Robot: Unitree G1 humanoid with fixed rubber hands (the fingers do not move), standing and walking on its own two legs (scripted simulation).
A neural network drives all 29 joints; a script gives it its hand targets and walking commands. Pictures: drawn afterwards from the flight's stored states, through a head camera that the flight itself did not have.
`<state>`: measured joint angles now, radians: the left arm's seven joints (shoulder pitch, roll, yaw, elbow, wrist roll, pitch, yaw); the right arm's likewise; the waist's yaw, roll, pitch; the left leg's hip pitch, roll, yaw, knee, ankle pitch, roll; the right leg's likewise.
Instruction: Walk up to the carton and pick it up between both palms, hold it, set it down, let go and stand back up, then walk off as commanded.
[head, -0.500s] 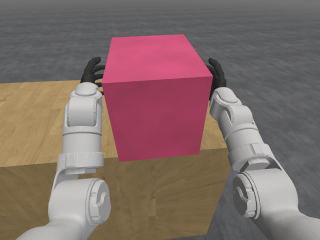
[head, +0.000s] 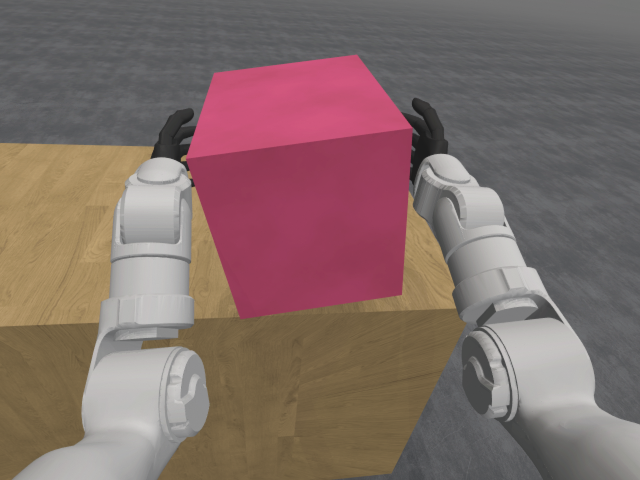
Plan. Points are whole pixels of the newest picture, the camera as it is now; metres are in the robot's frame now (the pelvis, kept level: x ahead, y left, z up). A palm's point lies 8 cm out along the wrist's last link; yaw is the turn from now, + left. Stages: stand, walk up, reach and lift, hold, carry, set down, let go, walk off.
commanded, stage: reach and lift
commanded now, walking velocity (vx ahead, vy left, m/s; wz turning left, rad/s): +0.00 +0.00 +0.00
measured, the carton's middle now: (302, 177) +0.46 +0.02 +0.21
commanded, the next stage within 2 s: hold in 0.30 s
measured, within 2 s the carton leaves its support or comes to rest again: neither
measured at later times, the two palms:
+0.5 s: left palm (148, 146) +0.32 +0.17 +0.32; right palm (469, 161) +0.33 -0.13 +0.31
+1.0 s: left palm (171, 126) +0.35 +0.15 +0.32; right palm (457, 149) +0.38 -0.14 +0.30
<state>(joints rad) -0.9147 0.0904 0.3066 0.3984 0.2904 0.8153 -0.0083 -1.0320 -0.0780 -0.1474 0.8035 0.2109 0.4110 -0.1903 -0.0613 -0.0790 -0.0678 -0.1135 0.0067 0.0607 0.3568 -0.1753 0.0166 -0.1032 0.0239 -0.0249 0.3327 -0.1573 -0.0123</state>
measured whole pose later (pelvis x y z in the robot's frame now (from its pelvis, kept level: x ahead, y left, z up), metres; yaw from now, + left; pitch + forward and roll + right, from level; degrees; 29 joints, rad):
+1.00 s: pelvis -0.01 -0.04 +0.00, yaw +4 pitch -6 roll +0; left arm -1.05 0.13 0.38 0.51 0.30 0.83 -0.04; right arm -1.10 -0.10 -0.08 0.80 0.23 0.54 -0.25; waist -0.06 0.01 -0.11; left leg -0.12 0.01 -0.03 0.36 -0.15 0.01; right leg -0.08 0.06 -0.05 0.33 -0.16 -0.05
